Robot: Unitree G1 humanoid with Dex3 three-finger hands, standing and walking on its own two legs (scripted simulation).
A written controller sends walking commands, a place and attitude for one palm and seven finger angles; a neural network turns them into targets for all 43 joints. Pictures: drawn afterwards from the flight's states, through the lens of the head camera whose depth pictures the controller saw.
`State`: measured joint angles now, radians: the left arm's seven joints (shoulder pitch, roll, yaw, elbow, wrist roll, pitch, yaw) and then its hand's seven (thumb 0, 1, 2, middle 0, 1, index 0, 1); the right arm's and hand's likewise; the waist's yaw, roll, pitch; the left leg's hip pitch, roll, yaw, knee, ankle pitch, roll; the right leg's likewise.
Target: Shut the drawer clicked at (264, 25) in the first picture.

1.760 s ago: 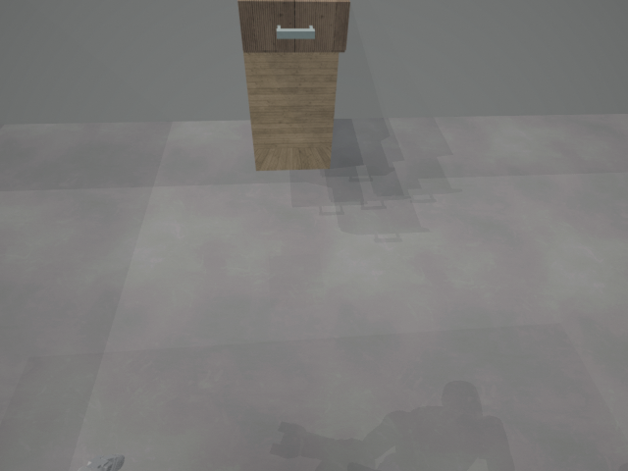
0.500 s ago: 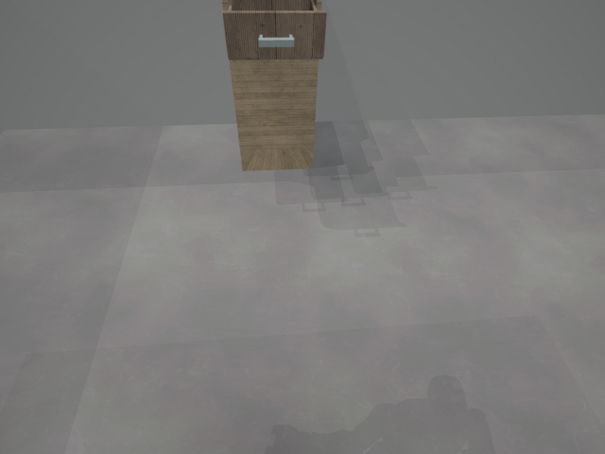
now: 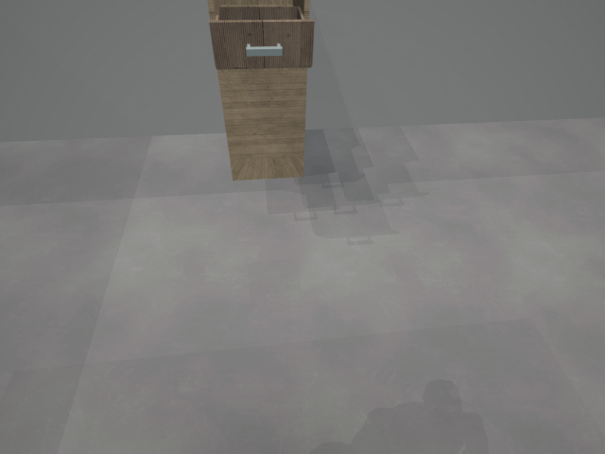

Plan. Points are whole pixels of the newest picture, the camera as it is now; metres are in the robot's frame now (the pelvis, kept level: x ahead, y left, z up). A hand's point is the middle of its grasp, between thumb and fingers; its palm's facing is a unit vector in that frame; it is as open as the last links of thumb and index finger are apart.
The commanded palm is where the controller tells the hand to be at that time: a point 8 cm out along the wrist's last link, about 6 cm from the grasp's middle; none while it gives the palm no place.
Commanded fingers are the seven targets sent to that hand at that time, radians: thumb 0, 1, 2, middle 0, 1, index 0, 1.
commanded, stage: walk to a spot facing it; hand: left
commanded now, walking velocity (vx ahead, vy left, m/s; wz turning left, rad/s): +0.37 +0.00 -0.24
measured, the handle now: (264, 48) +1.26 +0.21 +0.02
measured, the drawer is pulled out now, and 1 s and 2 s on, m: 0.29 0.29 0.29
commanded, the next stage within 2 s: turn to face it in 1.58 s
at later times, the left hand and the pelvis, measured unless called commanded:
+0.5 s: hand out of the picture +0.08 +0.21 -0.19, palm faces -0.02 -0.99 -0.13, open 7.4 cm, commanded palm none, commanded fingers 0.00 0.90 0.90 -0.20 -0.30 -0.20 -0.30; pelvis +0.17 +0.04 -0.02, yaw -7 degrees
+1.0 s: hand (263, 265) +0.53 +0.12 -0.16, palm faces -0.26 -0.94 -0.20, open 7.4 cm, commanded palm none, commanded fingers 0.00 0.90 0.90 -0.20 -0.30 -0.20 -0.30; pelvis +0.37 -0.03 -0.01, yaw -15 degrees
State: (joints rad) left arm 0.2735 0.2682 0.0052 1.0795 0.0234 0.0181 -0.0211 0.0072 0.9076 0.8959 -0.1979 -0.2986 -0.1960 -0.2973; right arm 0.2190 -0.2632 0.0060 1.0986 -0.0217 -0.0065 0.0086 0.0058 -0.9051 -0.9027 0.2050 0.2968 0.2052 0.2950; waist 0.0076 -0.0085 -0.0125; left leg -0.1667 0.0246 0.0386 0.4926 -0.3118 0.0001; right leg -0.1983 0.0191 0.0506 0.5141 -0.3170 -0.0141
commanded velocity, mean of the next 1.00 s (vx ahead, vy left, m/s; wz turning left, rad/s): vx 0.37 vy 0.00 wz -0.20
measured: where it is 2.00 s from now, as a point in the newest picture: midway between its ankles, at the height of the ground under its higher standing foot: (337, 326)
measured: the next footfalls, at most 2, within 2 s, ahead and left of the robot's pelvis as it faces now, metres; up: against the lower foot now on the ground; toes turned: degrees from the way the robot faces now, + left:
left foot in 0.42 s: +0.28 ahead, +0.14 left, +0.00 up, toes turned +3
right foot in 0.90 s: +0.44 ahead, -0.13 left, +0.00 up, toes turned -22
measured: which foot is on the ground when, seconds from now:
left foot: down 0.00-0.14, up 0.16-0.40, down 0.42-0.92, up 0.94-1.00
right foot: down 0.00-0.42, up 0.44-0.88, down 0.90-1.00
